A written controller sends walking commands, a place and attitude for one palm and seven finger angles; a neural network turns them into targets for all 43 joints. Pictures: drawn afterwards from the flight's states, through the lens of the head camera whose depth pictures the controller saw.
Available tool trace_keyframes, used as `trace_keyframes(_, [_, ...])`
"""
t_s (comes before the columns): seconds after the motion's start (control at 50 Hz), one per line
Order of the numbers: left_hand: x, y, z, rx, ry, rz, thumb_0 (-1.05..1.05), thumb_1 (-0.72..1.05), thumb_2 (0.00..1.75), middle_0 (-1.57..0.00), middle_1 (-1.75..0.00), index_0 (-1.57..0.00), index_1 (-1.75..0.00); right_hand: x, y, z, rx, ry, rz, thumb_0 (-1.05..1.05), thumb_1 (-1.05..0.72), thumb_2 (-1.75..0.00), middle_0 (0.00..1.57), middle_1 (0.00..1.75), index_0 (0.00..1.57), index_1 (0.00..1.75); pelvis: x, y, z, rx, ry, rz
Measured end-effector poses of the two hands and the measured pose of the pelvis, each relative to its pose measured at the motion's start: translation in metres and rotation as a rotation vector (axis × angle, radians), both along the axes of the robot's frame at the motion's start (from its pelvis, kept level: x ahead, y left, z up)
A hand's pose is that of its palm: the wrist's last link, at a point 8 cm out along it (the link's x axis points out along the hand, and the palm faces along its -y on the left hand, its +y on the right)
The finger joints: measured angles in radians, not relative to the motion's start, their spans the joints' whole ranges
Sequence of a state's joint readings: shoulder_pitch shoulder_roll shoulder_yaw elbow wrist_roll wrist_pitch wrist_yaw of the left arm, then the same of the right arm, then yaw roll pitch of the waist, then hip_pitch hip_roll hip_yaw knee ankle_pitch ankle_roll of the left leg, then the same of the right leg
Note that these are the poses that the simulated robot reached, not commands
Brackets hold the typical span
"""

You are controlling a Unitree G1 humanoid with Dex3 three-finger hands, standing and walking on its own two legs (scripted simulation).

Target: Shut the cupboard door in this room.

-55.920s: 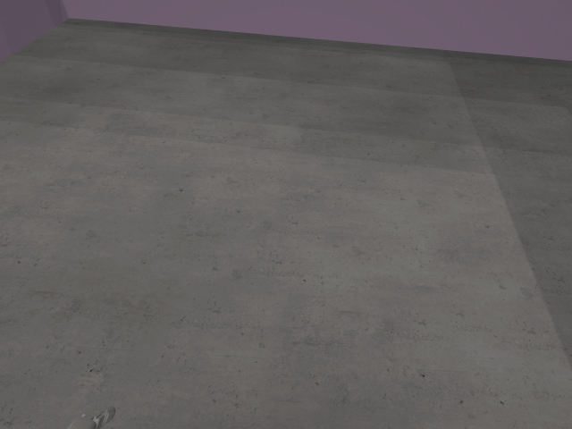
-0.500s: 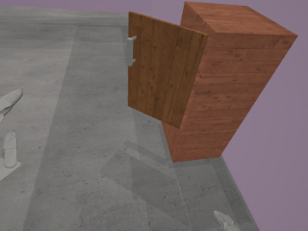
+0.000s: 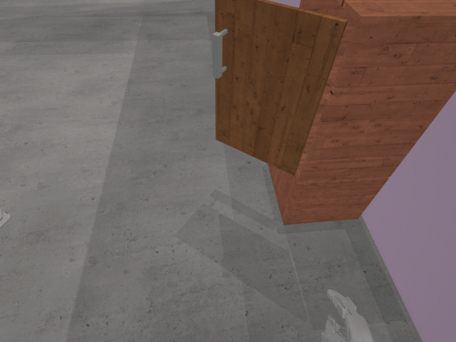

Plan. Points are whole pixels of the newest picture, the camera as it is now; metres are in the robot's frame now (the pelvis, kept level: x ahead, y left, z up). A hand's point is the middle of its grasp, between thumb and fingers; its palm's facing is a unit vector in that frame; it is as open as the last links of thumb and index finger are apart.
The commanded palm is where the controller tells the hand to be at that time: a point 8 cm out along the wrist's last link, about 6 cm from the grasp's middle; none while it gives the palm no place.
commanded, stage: stop stepping back and stand still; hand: left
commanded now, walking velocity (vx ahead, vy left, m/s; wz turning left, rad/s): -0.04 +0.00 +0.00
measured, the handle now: (220, 53) +0.93 +0.06 +0.04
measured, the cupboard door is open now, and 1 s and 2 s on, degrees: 52 52 52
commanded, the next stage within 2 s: let the arm hang, fingers relaxed in 0.40 s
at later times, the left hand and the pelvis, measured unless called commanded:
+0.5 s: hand (16, 212) +0.23 +0.27 +0.18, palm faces +0.37 -0.79 -0.50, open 7.4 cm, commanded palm none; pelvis +0.02 +0.02 +0.01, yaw -1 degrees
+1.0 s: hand out of the picture -0.05 +0.22 -0.17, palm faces +0.04 -0.98 -0.18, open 7.2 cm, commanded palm none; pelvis -0.02 +0.04 +0.01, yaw +1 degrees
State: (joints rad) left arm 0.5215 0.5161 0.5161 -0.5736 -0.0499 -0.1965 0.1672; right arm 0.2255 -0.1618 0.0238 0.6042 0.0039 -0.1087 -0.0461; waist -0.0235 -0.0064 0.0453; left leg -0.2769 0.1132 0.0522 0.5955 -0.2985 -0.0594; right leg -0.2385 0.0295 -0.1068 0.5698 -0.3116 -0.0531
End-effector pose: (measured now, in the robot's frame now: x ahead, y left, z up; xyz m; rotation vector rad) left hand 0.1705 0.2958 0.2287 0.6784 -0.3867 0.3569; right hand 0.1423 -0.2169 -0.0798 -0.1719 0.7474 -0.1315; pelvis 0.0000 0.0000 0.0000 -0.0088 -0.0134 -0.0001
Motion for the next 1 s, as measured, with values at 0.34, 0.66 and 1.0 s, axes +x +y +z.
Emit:
trace_keyframes(0.34, [0.015,0.013,-0.048,-0.208,0.135,0.081,0.02,0.89,0.90,-0.22,-0.30,-0.22,-0.30,0.029,-0.007,0.005,-0.064,0.045,-0.006,0.01,-0.90,-0.90,0.20,0.30,0.20,0.30,0.023,0.012,0.006,0.007,0.009,-0.007])
trace_keyframes(0.66, [0.009,0.028,-0.224,-0.366,0.920,0.122,0.00,0.90,0.90,-0.20,-0.30,-0.20,-0.29,0.012,-0.003,-0.027,-0.025,0.111,0.055,0.00,-0.90,-0.90,0.20,0.30,0.20,0.30,0.000,0.041,-0.001,0.005,0.038,-0.002])
trace_keyframes(1.0, [-0.228,-0.022,-0.366,-0.759,1.734,0.413,0.00,0.95,0.90,-0.21,-0.30,-0.21,-0.30,-0.160,0.024,-0.042,-0.024,0.668,-0.058,0.00,-0.91,-0.90,0.20,0.30,0.20,0.30,-0.017,0.041,0.010,-0.012,-0.004,0.011])
